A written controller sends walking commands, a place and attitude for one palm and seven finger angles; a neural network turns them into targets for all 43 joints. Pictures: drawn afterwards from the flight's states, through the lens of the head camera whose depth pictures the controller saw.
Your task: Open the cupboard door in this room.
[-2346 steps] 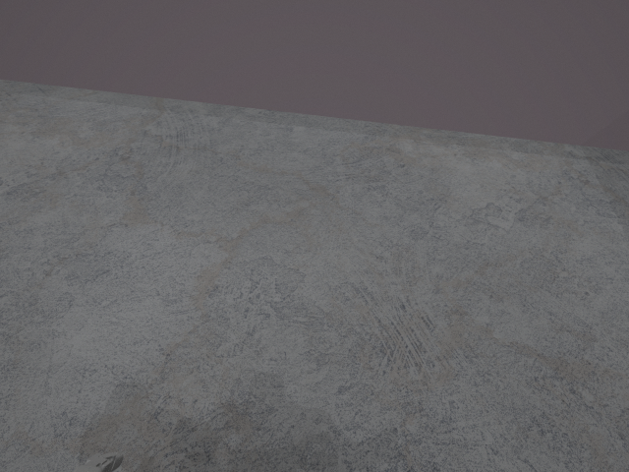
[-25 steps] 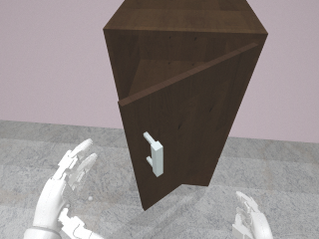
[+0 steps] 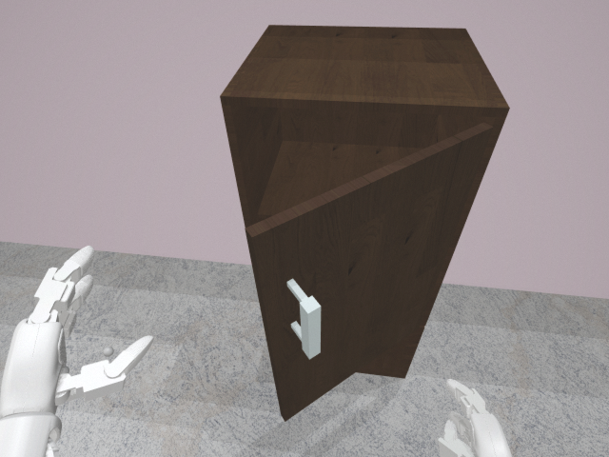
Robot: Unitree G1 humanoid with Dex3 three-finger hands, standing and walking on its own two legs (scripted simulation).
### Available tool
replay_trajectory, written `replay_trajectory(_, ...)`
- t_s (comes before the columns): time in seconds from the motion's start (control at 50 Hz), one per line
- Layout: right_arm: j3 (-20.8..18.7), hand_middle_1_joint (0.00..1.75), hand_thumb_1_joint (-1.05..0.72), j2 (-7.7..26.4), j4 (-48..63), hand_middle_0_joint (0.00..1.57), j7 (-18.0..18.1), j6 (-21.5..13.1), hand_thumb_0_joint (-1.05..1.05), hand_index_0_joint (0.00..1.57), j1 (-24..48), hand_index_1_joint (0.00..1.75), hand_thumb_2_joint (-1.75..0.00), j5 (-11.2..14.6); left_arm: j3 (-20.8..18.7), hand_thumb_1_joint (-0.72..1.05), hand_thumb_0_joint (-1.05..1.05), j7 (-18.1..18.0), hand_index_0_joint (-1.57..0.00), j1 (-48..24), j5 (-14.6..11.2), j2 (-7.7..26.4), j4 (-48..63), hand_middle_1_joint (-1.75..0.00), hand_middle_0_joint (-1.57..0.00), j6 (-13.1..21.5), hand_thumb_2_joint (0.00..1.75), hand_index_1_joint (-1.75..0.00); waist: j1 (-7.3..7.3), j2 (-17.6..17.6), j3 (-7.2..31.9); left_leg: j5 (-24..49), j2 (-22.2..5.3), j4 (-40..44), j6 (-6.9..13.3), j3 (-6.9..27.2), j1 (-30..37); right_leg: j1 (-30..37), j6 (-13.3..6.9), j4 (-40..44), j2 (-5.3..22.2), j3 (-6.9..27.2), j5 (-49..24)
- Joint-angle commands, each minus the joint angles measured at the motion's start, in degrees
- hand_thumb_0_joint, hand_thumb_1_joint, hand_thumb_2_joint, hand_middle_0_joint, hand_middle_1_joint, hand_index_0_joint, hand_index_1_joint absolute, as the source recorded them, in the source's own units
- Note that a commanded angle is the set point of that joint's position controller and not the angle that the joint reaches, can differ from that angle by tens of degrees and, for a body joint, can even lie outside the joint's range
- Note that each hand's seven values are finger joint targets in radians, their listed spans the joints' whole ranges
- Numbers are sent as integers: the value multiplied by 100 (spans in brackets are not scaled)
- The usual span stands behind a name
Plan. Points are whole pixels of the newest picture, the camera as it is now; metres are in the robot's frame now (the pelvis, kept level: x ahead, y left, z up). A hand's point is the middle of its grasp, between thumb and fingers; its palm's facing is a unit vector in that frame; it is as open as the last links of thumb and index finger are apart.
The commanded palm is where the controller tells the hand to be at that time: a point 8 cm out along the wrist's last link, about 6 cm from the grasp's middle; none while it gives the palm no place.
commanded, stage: draw the hand back to the body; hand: left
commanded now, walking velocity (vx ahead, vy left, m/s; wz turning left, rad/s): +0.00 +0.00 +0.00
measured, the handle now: (303, 319) +0.31 +0.05 +0.02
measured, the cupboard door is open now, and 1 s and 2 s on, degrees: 41 41 41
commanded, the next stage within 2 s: step back with the hand held close in 0.58 s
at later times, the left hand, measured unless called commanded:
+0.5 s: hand (91, 325) +0.19 +0.25 +0.15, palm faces +0.42 -0.81 -0.40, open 7.5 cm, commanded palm +0.15 +0.29 +0.17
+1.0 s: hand (82, 338) +0.18 +0.25 +0.15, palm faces +0.32 -0.80 -0.51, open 7.4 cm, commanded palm +0.13 +0.29 +0.18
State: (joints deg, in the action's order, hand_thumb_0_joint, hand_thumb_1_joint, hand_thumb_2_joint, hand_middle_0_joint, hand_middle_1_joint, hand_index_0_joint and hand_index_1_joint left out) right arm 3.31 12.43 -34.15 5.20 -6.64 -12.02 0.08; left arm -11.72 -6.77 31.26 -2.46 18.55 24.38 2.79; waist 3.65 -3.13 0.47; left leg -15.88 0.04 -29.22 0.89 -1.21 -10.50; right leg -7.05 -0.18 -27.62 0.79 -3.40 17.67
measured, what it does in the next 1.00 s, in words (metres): stands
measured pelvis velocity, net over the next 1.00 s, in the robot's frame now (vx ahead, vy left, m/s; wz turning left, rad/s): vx -0.02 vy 0.00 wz -0.03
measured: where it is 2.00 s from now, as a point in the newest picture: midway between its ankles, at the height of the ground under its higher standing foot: outside the picture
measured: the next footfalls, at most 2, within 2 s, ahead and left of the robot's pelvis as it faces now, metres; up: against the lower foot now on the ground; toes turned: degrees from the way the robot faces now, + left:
none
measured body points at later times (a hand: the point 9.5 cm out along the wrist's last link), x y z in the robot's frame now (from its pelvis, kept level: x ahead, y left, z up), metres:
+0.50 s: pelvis +0.01 -0.01 +0.01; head -0.01 -0.03 +0.46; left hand +0.17 +0.29 +0.18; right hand +0.19 -0.23 -0.08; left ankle +0.00 +0.11 -0.74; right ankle -0.03 -0.11 -0.74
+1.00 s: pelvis -0.02 +0.00 +0.01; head -0.01 -0.02 +0.45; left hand +0.16 +0.29 +0.18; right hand +0.16 -0.25 -0.08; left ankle +0.00 +0.11 -0.74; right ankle -0.03 -0.12 -0.74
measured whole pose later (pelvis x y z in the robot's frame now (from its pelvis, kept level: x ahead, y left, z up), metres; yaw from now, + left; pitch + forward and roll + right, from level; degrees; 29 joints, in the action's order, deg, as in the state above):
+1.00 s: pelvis -0.02 +0.00 +0.01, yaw -1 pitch +0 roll -1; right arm -0.7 13.7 -32.5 5.0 0.2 -8.5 0.6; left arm -21.0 -6.0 32.8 -3.1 23.3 26.3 6.7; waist 0.7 -2.6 -1.7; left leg -11.5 -1.1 -25.3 0.6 -2.3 -13.6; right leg -10.5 -0.4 -23.4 -0.4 -2.3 12.6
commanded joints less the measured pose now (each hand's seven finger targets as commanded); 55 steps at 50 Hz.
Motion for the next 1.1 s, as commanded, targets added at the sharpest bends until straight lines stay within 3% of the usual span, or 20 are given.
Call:
replay_trajectory(0.0, -300, 30, -90, 621, 894, 20, 44, -282, 0, 20, 822, 30, -90, -2, -900, 58, 0, -110, -19, -564, -51, 919, 1246, -30, -19, 408, 76, -30, 16, -48, 255, 1332, -106, 647, 20, 152, 473, -25, -99, 643, -54, 95, -1331)
replay_trajectory(0.04, -318, 30, -90, 625, 850, 20, 29, -274, 0, 20, 831, 30, -90, -6, -1028, 65, 0, -114, -19, -656, -63, 977, 1247, -30, -19, 435, 80, -30, 18, -12, 250, 1422, -106, 680, 16, 144, 538, 20, -91, 697, -63, 94, -1406)
replay_trajectory(0.06, -329, 30, -90, 651, 819, 20, 30, -271, 0, 20, 863, 30, -90, -8, -1123, 69, 0, -120, -19, -717, -53, 1067, 1187, -30, -19, 430, 81, -30, 44, -228, 212, 1464, -106, 709, 4, 137, 563, 62, -110, 742, -59, 112, -1436)
replay_trajectory(0.18, -376, 30, -90, 639, 733, 20, 31, -208, 0, 20, 889, 30, -90, -3, -1528, 90, 0, -130, -20, -935, -141, 1257, 1000, -30, -20, 483, 90, -30, 56, -9, 170, 1482, -108, 789, 17, 100, 653, 158, -88, 858, -60, 132, -1541)
replay_trajectory(0.2, -376, 30, -90, 636, 725, 20, 16, -186, 0, 20, 905, 30, -90, -2, -1370, 90, 0, -93, -20, -862, -144, 1058, 840, -30, -20, 466, 90, -30, 41, 23, 56, 1477, -111, 799, 25, 75, 648, 109, -75, 880, -68, 131, -1530)
replay_trajectory(0.26, -416, 30, -90, 692, 734, 20, -21, -153, 0, 20, 919, 30, -90, 7, -1182, 90, 0, -37, -20, -842, -140, 924, 750, -30, -20, 449, 90, -30, 26, -10, 38, 1510, -118, 820, 39, 61, 714, 100, -68, 946, -66, 141, -1549)
replay_trajectory(0.32, -448, 30, -90, 687, 749, 20, -19, -156, 0, 20, 922, 30, -90, -9, -1310, 90, 0, -58, -20, -920, -126, 1116, 1024, -30, -20, 491, 90, -30, 51, 67, 352, 1645, -98, 776, 71, 36, 821, 224, -53, 908, -57, 180, -1729)
replay_trajectory(0.46, -441, 30, -90, 653, 690, 20, 4, -200, 0, 20, 935, 30, -90, -9, -1471, 90, 0, -85, -20, -915, -102, 1291, 1153, -30, -20, 509, 90, -30, 73, -193, 343, 1790, -82, 753, 29, 23, 870, 261, -76, 950, -58, 184, -1890)
replay_trajectory(0.58, -441, 30, -90, 636, 668, 20, 4, -177, 0, 20, 954, 30, -90, 1, -1328, 90, 0, -46, -20, -884, -148, 1082, 843, -30, -20, 500, 90, -30, 30, 66, 2, 1480, -100, 841, 45, 26, 795, 87, -41, 1070, -75, 191, -1577)
replay_trajectory(0.64, -455, 30, -90, 638, 669, 20, -3, -190, 0, 20, 961, 30, -90, -3, -1338, 90, 0, -43, -20, -936, -140, 1114, 915, -30, -20, 549, 90, -30, 37, 39, 110, 1390, -84, 842, 63, 6, 853, 99, -37, 1115, -71, 222, -1489)
replay_trajectory(0.68, -441, 30, -90, 647, 672, 20, 7, -230, 0, 20, 1000, 30, -90, -2, -1375, 90, 0, -65, -20, -1452, -122, 1276, 1301, -30, -20, 589, 90, -30, 23, -208, 243, 1429, -69, 840, 51, 32, 909, 156, -47, 1100, -53, 239, -1539)
replay_trajectory(0.7, -431, 30, -90, 741, 851, 20, 11, -106, 0, 20, 898, 30, -90, 29, -2080, 90, 0, -108, -20, -1697, -90, 1952, 1401, -30, -20, 788, 90, -30, -219, 120, -221, 1274, -198, 592, 145, 141, 489, -447, -6, 1336, 201, 601, -1889)
replay_trajectory(0.72, -462, 30, -90, 681, 746, 20, 12, -1, 0, 20, 891, 30, -90, 9, -1765, 90, 0, -41, -20, -993, -100, 1490, 829, -30, -20, 763, 90, -30, -242, 425, -108, 1284, -185, 464, 140, 182, 485, -429, -6, 1307, 316, 567, -2047)
replay_trajectory(0.74, -487, 30, -90, 707, 812, 20, -8, 81, 0, 20, 878, 30, -90, 0, -1606, 90, 0, -6, -20, -675, -75, 1322, 838, -30, -20, 752, 90, -30, -250, 453, 14, 1439, -193, 420, 123, 132, 506, -417, 2, 1218, 343, 522, -2261)
replay_trajectory(0.76, -510, 30, -90, 730, 844, 20, 6, 130, 0, 20, 914, 30, -90, -12, -1639, 90, 0, -3, -20, -579, -73, 1364, 989, -30, -20, 793, 90, -30, -241, 169, 167, 1734, -201, 432, 118, 115, 533, -347, 3, 1084, 357, 444, -2554)
replay_trajectory(0.8, -534, 30, -90, 741, 928, 20, -3, 231, 0, 20, 860, 30, -90, -4, -1603, 90, 0, -10, -20, -224, -79, 1288, 1072, -30, -20, 776, 90, -30, -257, -43, 574, 2230, -283, 425, 97, 101, 591, -192, 28, 847, 332, 413, -2702)
replay_trajectory(0.88, -585, 30, -90, 717, 1044, 20, 33, 393, 0, 20, 862, 30, -90, 31, -1803, 90, 0, -85, -20, 42, -100, 1476, 1233, -30, -20, 733, 90, -30, -261, 169, 869, 2673, -374, 392, 68, 131, 497, -91, 53, 600, 298, 370, -2992)
replay_trajectory(0.94, -618, 30, -90, 709, 1133, 20, 45, 456, 0, 20, 855, 30, -90, 71, -1864, 90, 0, -123, -20, 57, -113, 1549, 1369, -30, -20, 725, 90, -30, -281, 352, 897, 2497, -395, 354, 59, 123, 335, -156, 76, 529, 297, 415, -2935)
replay_trajectory(0.96, -629, 30, -90, 733, 1118, 20, 72, 459, 0, 20, 898, 30, -90, 67, -1921, 90, 0, -153, -20, 46, -106, 1642, 1464, -30, -20, 743, 90, -30, -265, 65, 899, 2505, -388, 385, 67, 129, 302, -150, 60, 487, 314, 404, -2919)
replay_trajectory(1.08, -637, 30, -90, 735, 1187, 20, 79, 425, 0, 20, 814, 30, -90, 78, -1884, 90, 0, -250, -20, 118, -79, 1584, 1554, -30, -20, 787, 90, -30, -297, 29, 642, 1382, -461, 559, 91, 301, -403, -256, 56, 471, 250, 519, -1789)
